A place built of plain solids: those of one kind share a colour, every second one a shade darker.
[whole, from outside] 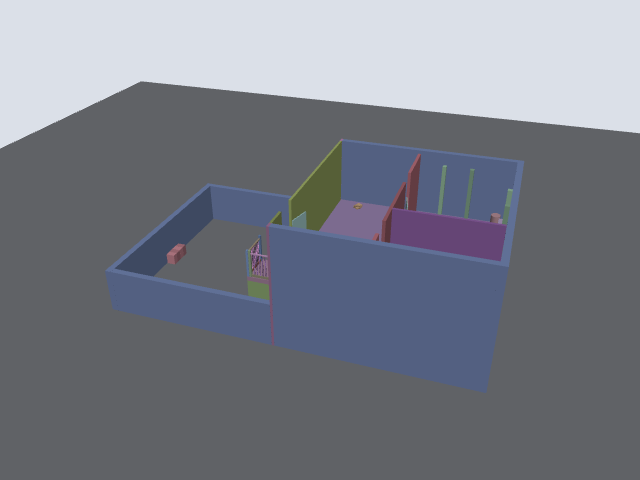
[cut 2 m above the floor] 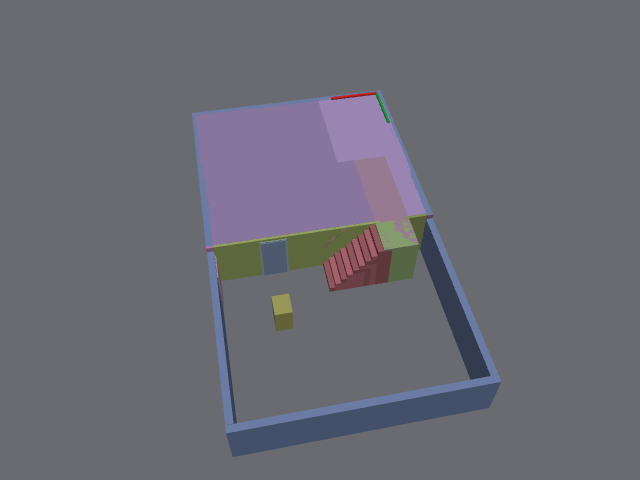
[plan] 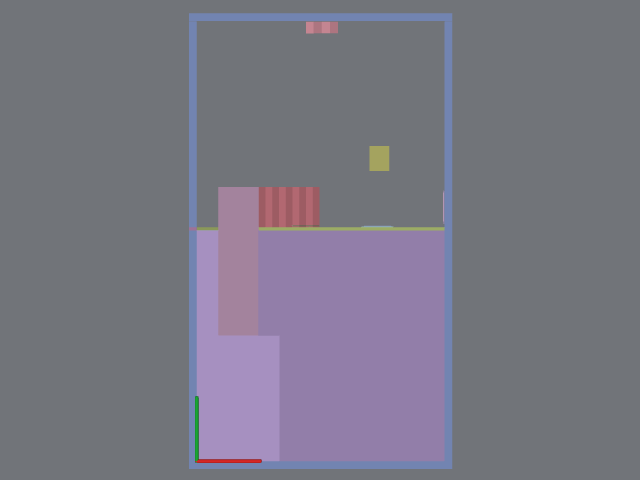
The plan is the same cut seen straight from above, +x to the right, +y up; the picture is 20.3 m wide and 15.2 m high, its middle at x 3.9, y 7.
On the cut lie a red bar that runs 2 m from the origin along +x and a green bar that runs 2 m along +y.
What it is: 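A house over a walled back yard; in the yard at the foot of the outdoor stair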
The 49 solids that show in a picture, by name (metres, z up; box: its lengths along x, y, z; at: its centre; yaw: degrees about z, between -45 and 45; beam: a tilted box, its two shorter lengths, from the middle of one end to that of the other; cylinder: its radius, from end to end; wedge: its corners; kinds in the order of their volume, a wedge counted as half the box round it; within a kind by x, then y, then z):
{
 "undercroft_block_1": {"box": [8.09, 7.44, 2.01], "at": [3.92, 3.59, 0.95]},
 "wall_1": {"box": [0.25, 7.65, 4.98], "at": [-0.12, 3.58, 2.44]},
 "wall_2": {"box": [0.25, 6.53, 1.85], "at": [-0.12, 10.67, 0.88]},
 "wall_3": {"box": [8.34, 0.25, 4.98], "at": [3.92, -0.12, 2.44]},
 "wall_4": {"box": [8.34, 0.25, 1.85], "at": [3.92, 14.06, 0.88]},
 "wall_5": {"box": [0.25, 7.65, 4.98], "at": [7.96, 3.58, 2.44]},
 "wall_6": {"box": [0.25, 6.53, 1.85], "at": [7.96, 10.67, 0.88]},
 "upper_floor_1": {"box": [0.81, 3.34, 0.18], "at": [0.28, 5.63, 2.05]},
 "upper_floor_2": {"box": [2.75, 4.11, 0.18], "at": [1.25, 1.93, 2.05]},
 "upper_floor_3": {"box": [6.02, 3.34, 0.18], "at": [4.95, 5.63, 2.05]},
 "upper_floor_4": {"box": [5.36, 4.11, 0.18], "at": [5.28, 1.93, 2.05]},
 "step_1": {"box": [0.52, 1.27, 1.98], "at": [1.91, 8.04, 0.94]},
 "step_2": {"box": [0.65, 1.27, 1.76], "at": [2.06, 8.04, 0.83]},
 "step_3": {"box": [0.65, 1.27, 1.55], "at": [2.28, 8.04, 0.72]},
 "step_4": {"box": [0.65, 1.27, 1.33], "at": [2.49, 8.04, 0.62]},
 "step_5": {"box": [0.65, 1.27, 1.12], "at": [2.71, 8.04, 0.51]},
 "step_6": {"box": [0.65, 1.27, 0.91], "at": [2.92, 8.04, 0.4]},
 "step_7": {"box": [0.65, 1.27, 0.69], "at": [3.13, 8.04, 0.3]},
 "step_8": {"box": [0.65, 1.27, 0.48], "at": [3.35, 8.04, 0.19]},
 "step_9": {"box": [0.65, 1.27, 0.26], "at": [3.56, 8.04, 0.08]},
 "stair_wall_1": {"box": [0.87, 0.1, 4.98], "at": [0.43, 7.35, 2.44]},
 "stair_wall_2": {"box": [6.07, 0.1, 4.98], "at": [4.8, 7.35, 2.44]},
 "head_base_1": {"box": [1.28, 1.27, 2.09], "at": [1.32, 8.04, 0.99]},
 "upper_partition_1": {"box": [0.72, 0.12, 2.69], "at": [0.36, 3.92, 3.44]},
 "upper_partition_2": {"box": [3.27, 0.12, 2.69], "at": [3.25, 3.92, 3.44]},
 "upper_partition_3": {"box": [2.05, 0.12, 2.69], "at": [6.81, 3.92, 3.44]},
 "upper_split_wall_1": {"box": [0.12, 3.86, 2.69], "at": [2.61, 1.93, 3.44]},
 "upper_floor_head_1": {"box": [1.28, 4.7, 0.18], "at": [1.32, 6.33, 2.05]},
 "bin_1": {"box": [0.62, 0.8, 1.08], "at": [5.78, 9.58, 0.49]},
 "curtains_1": {"box": [0.19, 0.19, 2.17], "at": [4.98, 0.09, 3.29]},
 "curtains_2": {"box": [0.19, 0.19, 2.17], "at": [6.37, 0.09, 3.29]},
 "curtains_3": {"box": [0.19, 0.16, 2.22], "at": [7.75, 1.7, 3.31]},
 "curtains_4": {"box": [0.19, 0.16, 2.22], "at": [7.75, 2.82, 3.31]},
 "back_wall_end_1": {"box": [0.25, 0.1, 4.98], "at": [-0.12, 7.35, 2.44]},
 "back_wall_end_2": {"box": [0.25, 0.1, 4.98], "at": [7.96, 7.35, 2.44]},
 "bench_1": {"box": [0.24, 0.37, 0.5], "at": [3.57, 13.73, 0.2]},
 "bench_2": {"box": [0.26, 0.37, 0.5], "at": [3.82, 13.73, 0.2]},
 "bench_3": {"box": [0.26, 0.37, 0.5], "at": [4.09, 13.73, 0.2]},
 "bench_4": {"box": [0.25, 0.37, 0.5], "at": [4.34, 13.73, 0.2]},
 "undercroft_leaf_1": {"box": [0.88, 0.05, 1.89], "at": [5.72, 7.43, 0.9]},
 "yard_gate_leaf_1": {"box": [0.05, 0.92, 1.75], "at": [7.81, 8.04, 0.82]},
 "doorleaf_door_1": {"box": [0.84, 0.042, 2.08], "at": [2.13, 7.15, 3.13], "yaw": -14.7},
 "clutter_bedroom_1": {"cylinder": 0.19, "from": [7.36, 0.49, 2.09], "to": [7.36, 0.49, 2.72]},
 "undercroft_frame_1": {"box": [1.02, 0.03, 1.95], "at": [5.72, 7.42, 0.93]},
 "yard_gate_frame_1": {"box": [0.03, 1.06, 1.81], "at": [7.82, 8.04, 0.85]},
 "headland_side_guard_newel_1": {"box": [0.09, 0.09, 1.15], "at": [0.72, 8.63, 2.67]},
 "headland_side_guard_newel_2": {"box": [0.09, 0.09, 1.15], "at": [1.84, 8.63, 2.67]},
 "headland_ahead_guard_newel_1": {"box": [0.09, 0.09, 1.15], "at": [0.73, 8.54, 2.67]},
 "headland_ahead_guard_board_1": {"box": [0.04, 1.09, 0.15], "at": [0.73, 7.99, 2.17]}
}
